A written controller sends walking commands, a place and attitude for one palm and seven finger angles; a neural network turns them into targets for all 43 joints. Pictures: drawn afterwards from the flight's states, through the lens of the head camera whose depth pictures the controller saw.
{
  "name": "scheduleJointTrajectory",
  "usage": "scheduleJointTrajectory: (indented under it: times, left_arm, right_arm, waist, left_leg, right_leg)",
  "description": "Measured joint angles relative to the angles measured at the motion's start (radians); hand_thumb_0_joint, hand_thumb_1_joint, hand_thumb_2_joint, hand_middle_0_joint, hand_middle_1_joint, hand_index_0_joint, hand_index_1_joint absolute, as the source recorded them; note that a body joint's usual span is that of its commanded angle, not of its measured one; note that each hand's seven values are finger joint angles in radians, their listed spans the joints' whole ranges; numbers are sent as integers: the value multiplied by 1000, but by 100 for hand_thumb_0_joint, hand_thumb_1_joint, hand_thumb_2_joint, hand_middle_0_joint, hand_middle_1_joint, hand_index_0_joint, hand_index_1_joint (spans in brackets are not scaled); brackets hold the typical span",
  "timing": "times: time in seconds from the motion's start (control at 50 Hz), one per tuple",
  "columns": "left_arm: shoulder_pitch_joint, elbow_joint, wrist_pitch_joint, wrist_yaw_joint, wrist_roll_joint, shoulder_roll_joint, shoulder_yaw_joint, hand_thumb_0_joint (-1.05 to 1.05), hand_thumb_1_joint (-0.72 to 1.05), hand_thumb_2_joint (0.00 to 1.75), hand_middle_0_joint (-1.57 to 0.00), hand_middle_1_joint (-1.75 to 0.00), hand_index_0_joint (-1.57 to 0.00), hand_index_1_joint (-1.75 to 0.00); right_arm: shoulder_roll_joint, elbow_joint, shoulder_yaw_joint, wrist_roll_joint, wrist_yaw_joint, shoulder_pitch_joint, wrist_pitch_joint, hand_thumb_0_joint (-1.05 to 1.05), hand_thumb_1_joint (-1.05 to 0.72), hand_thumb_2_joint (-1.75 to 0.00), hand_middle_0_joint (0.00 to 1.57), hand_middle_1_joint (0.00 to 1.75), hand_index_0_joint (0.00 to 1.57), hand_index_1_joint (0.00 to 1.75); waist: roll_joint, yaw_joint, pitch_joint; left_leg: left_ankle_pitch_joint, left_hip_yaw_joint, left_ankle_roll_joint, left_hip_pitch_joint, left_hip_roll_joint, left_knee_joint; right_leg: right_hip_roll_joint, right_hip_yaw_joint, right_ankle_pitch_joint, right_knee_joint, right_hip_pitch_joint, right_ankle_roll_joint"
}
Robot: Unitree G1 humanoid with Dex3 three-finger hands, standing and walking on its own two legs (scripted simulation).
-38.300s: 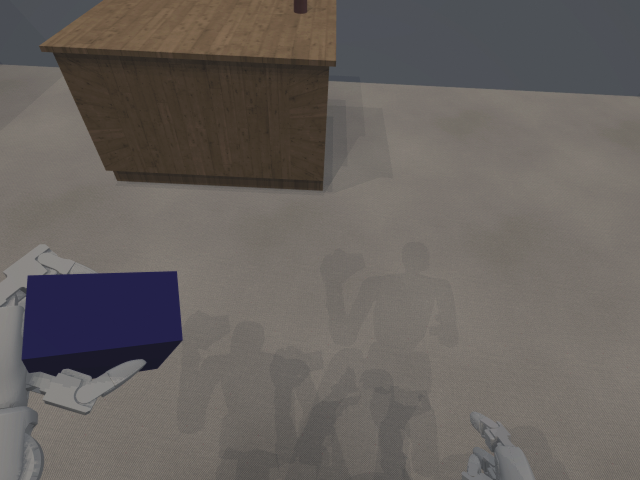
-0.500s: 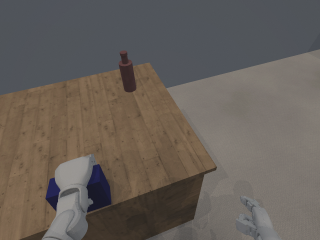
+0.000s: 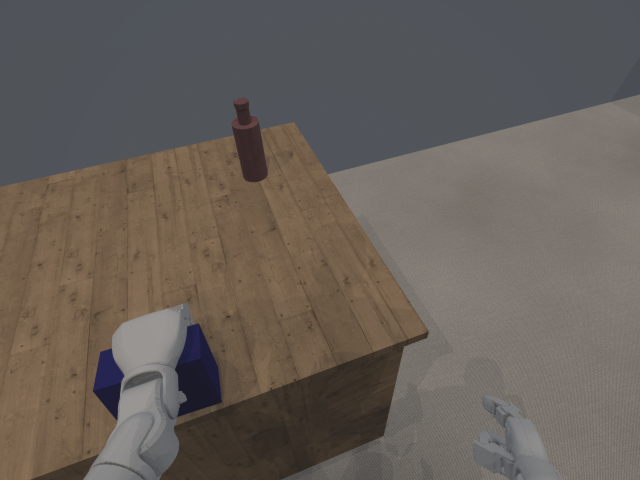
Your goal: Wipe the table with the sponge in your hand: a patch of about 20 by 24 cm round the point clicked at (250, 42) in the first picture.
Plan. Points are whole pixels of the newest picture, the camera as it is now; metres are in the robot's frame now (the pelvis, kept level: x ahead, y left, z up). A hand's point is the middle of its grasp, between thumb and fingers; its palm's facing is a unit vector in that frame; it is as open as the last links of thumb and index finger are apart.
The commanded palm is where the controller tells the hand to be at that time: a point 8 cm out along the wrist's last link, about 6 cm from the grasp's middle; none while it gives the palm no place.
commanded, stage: wipe forward along the first lane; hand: left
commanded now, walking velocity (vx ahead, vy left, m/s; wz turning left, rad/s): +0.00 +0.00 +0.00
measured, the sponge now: (167, 384) +0.24 +0.27 -0.06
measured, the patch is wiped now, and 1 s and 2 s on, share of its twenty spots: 0.20 0.40 0.55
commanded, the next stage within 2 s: slide across to the middle lane in 1.48 s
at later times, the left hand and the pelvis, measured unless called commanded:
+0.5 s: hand (163, 332) +0.30 +0.28 -0.02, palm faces -0.11 -0.04 -0.99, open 10.1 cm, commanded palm +0.28 +0.29 +0.02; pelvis -0.01 -0.01 -0.01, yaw +0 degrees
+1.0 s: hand (158, 306) +0.34 +0.31 -0.02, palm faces -0.11 +0.00 -0.99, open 10.1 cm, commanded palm +0.33 +0.31 +0.01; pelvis -0.02 +0.00 -0.02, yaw +1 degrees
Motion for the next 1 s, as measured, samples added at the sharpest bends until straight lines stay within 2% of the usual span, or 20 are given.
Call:
scheduleJointTrajectory:
  times: [0.22,0.36,0.54,0.7,1.0]
  left_arm:
    - [-121,144,-61,-14,9,37,51,0,-54,109,-75,-135,-75,-135]
    - [-192,231,-116,3,11,59,87,0,-55,109,-75,-135,-76,-135]
    - [-236,313,-152,36,10,79,129,0,-55,110,-76,-135,-76,-136]
    - [-347,431,-180,44,17,113,138,0,-56,110,-76,-135,-76,-136]
    - [-496,606,-244,70,36,153,166,1,-57,111,-77,-135,-77,-136]
  right_arm:
    - [-7,2,-4,2,-13,34,-3,1,-91,-90,20,29,20,30]
    - [-13,16,-11,1,-17,68,-2,1,-91,-90,20,29,20,30]
    - [-17,30,-19,3,-11,107,1,1,-91,-90,20,29,20,30]
    - [-25,26,-18,6,-11,118,-5,1,-91,-90,20,29,20,30]
    - [-20,35,-16,0,3,158,-9,1,-91,-90,20,29,20,30]
  waist:
    - [-5,-17,-10]
    - [-2,-31,-17]
    - [-4,-51,-37]
    - [-11,-73,-34]
    - [-7,-94,-55]
  left_leg:
    - [-2,-7,-6,-67,4,30]
    - [-8,-9,-7,-125,4,62]
    - [-18,-5,-7,-178,10,97]
    - [-17,-15,-6,-234,7,131]
    - [-28,-21,-1,-329,7,186]
  right_leg:
    - [3,-9,1,23,-63,-5]
    - [4,-14,-4,50,-117,-6]
    - [10,-12,-6,74,-168,-6]
    - [7,-24,-5,101,-217,-5]
    - [6,-33,-8,134,-301,2]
